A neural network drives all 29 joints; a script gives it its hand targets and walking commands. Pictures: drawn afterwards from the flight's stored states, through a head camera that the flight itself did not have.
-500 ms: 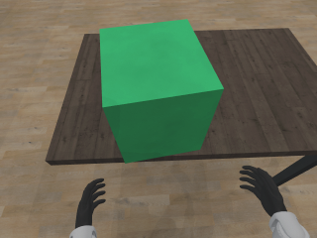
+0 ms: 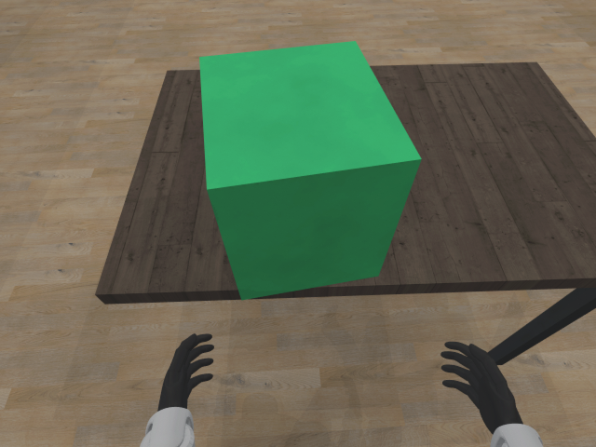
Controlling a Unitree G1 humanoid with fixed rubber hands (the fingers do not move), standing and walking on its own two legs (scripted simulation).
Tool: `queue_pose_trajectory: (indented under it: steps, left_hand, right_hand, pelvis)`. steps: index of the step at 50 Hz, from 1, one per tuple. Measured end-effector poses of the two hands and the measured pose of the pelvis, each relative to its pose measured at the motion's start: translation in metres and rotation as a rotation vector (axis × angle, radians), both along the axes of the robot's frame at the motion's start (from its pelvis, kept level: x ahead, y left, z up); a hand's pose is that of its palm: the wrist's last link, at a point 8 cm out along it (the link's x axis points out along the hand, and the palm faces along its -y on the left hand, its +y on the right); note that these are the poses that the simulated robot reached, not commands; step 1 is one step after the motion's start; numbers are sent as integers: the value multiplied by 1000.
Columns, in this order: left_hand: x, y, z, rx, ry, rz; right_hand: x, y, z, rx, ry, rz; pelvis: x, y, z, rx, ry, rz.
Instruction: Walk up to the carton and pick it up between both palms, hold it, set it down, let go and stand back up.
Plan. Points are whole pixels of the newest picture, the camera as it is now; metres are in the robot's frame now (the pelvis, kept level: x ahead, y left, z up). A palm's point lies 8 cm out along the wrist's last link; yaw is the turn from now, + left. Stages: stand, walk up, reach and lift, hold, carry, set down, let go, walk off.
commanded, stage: set down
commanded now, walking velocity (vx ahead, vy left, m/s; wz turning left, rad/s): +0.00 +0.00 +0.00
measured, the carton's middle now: (296, 175) +0.51 +0.02 +0.04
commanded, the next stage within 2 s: let go in 0.70 s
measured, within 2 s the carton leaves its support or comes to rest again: neither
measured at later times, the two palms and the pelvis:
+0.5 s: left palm (162, 416) +0.18 +0.21 -0.07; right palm (481, 413) +0.18 -0.22 -0.07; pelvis +0.02 +0.01 +0.00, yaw +0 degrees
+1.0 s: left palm (164, 411) +0.19 +0.21 -0.09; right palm (469, 431) +0.16 -0.21 -0.09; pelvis +0.02 +0.01 +0.00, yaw +0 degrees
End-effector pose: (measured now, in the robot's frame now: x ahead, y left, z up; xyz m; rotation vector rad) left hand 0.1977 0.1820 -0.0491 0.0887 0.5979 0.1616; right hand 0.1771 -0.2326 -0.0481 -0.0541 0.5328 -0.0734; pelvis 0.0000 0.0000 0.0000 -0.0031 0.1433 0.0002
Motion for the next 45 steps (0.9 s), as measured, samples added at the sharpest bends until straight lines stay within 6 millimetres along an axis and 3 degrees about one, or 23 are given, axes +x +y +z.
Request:
queue_pose_trajectory:
  steps: [8,16,25,33,45]
  left_hand:
    - [0,13,-9,17,70,-4]
    - [-11,24,-22,24,155,-17]
    - [-17,24,-25,16,165,-28]
    - [-15,22,-31,-2,186,-50]
    - [-11,27,-38,9,229,-68]
  right_hand:
    - [3,9,-7,-6,50,1]
    - [1,11,-20,-30,126,3]
    - [-1,10,-23,-50,121,-8]
    - [-21,8,-36,-72,199,-17]
    - [-24,22,-43,-64,219,-8]
  pelvis:
    - [6,6,0,-1,8,4]
    - [15,10,0,-1,19,6]
    - [18,10,1,0,24,6]
    - [16,10,0,-1,19,6]
    - [15,11,0,-1,18,6]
